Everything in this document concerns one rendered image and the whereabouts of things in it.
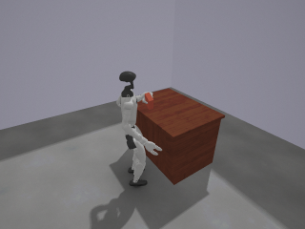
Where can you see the left robot forearm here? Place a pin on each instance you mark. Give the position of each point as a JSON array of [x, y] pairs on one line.
[[138, 98]]

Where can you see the sponge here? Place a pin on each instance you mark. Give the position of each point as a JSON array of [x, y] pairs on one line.
[[150, 100]]

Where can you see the robot left upper arm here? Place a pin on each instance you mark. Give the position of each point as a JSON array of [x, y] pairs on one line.
[[118, 100]]

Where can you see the right robot forearm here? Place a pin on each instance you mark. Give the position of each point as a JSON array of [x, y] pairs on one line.
[[138, 137]]

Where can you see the left robot hand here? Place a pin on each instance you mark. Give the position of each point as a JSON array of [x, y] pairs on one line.
[[143, 97]]

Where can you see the robot left thigh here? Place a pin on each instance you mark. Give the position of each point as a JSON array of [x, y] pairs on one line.
[[137, 129]]

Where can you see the right robot hand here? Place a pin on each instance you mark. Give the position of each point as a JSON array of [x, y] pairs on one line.
[[150, 146]]

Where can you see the robot right upper arm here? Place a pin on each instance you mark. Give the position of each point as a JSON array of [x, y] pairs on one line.
[[127, 112]]

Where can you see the table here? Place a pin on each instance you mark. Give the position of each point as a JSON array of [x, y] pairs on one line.
[[183, 128]]

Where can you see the humanoid robot head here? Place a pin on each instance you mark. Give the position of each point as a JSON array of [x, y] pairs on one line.
[[127, 77]]

